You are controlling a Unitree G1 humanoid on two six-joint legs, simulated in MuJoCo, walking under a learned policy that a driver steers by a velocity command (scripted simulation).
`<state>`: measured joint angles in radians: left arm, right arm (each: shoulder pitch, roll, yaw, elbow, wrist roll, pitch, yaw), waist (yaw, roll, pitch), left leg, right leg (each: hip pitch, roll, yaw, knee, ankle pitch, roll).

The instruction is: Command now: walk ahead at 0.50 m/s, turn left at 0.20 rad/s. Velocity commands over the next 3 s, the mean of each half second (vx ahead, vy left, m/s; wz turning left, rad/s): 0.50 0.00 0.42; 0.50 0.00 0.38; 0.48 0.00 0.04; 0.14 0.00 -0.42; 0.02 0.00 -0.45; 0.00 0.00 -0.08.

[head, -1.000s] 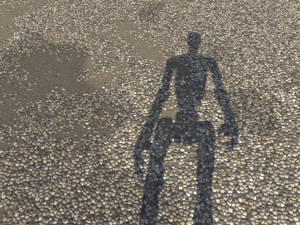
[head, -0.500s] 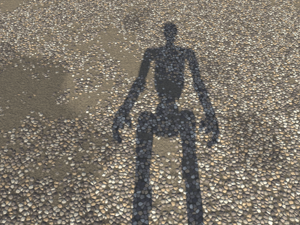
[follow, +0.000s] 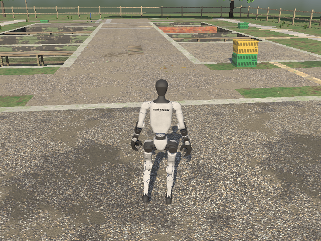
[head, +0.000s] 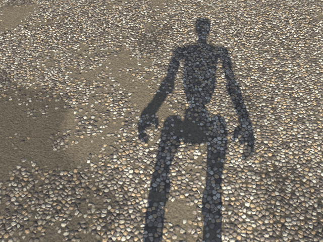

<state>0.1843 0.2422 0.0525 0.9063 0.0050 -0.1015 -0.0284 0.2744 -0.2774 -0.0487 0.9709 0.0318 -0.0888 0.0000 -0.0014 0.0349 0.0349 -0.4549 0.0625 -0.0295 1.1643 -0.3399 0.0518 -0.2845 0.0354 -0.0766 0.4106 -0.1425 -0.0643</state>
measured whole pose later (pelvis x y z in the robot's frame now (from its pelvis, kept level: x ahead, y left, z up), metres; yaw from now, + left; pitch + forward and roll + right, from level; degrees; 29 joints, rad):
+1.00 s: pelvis +0.58 +0.12 -0.01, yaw +26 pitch +2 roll -1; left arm 0.16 0.26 0.05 0.79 0.00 -0.12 -0.03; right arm 0.33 -0.27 -0.06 0.81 0.02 -0.06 -0.01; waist -0.01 0.03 0.01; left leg -0.37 -0.04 -0.09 1.16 -0.41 0.05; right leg -0.36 0.04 -0.03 0.49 -0.17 -0.05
